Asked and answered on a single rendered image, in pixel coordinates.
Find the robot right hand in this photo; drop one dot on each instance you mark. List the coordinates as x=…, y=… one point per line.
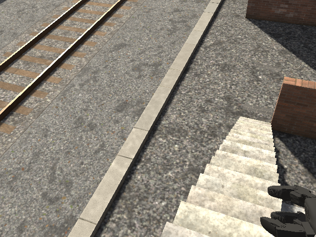
x=292, y=224

